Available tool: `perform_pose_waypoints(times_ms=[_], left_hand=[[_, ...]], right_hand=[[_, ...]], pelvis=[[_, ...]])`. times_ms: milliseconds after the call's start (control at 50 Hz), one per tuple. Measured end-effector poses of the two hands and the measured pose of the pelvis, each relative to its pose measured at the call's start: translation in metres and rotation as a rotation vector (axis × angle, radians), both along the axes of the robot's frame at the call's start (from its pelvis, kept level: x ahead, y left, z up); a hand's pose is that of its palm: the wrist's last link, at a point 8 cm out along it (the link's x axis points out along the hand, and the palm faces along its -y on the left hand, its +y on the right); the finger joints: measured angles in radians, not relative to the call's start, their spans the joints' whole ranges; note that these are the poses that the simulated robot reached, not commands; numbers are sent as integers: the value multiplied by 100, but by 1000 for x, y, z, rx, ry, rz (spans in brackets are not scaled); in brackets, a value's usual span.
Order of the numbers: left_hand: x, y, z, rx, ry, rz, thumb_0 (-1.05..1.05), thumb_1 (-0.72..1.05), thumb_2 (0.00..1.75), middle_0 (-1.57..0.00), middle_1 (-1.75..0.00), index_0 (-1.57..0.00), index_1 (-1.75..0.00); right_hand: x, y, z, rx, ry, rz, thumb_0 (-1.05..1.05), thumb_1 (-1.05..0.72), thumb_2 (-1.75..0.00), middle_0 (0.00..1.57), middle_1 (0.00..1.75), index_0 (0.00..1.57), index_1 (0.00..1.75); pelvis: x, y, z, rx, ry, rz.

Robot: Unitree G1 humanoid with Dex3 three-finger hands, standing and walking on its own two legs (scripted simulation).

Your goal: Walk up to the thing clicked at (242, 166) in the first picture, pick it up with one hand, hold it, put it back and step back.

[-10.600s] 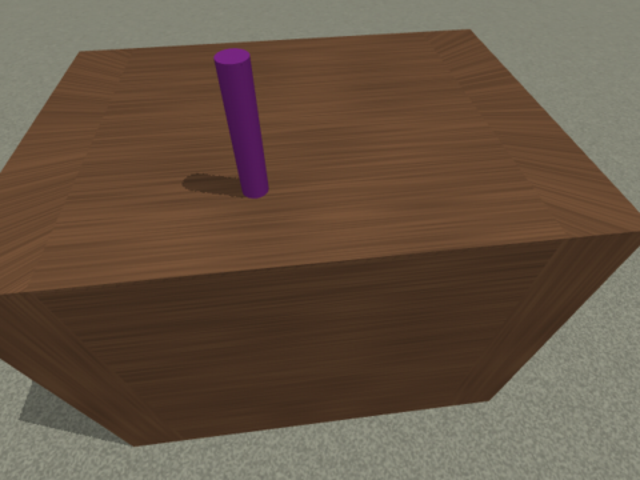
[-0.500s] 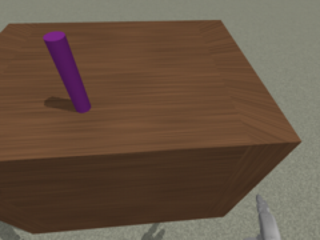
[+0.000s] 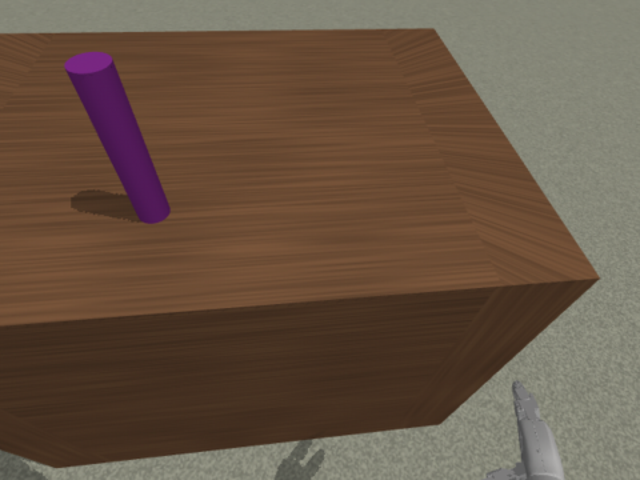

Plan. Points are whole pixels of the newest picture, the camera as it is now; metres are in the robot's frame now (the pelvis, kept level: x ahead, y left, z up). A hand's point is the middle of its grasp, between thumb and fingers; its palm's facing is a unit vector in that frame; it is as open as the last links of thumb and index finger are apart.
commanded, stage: go down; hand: left
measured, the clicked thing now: (127, 151) +0.50 +0.24 +0.15
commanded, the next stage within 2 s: approach in 0.32 s
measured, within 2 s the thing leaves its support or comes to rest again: neither
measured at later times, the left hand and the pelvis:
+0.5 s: hand out of the picture +0.35 +0.42 +0.20, palm faces +0.28 -0.96 +0.01, open 17.7 cm; pelvis +0.00 +0.00 +0.00, yaw +0 degrees
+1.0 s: hand (72, 226) +0.43 +0.31 +0.08, palm faces +0.17 -0.98 +0.05, open 17.7 cm; pelvis -0.02 +0.00 -0.03, yaw -1 degrees
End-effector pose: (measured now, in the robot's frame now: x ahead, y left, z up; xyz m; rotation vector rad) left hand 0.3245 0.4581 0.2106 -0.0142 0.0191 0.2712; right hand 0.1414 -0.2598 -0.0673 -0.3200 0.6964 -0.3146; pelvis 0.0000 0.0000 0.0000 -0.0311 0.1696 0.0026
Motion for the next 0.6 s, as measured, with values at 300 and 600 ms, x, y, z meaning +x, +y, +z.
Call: perform_pose_waypoints(times_ms=[300,600], left_hand=[[-2,0,-3,-4,0,0,-2,-61,4,-4,-4,-5,-4],[-5,3,-23,-3,32,2,-2,-58,3,-5,-3,-4,-4]], right_hand=[[0,2,1,7,-5,6,-1,53,-5,6,5,6,5],[-1,8,-2,7,7,23,-1,54,-5,6,5,6,5]], pelvis=[[1,1,-1,0,-1,2],[-3,3,-3,-3,8,6]])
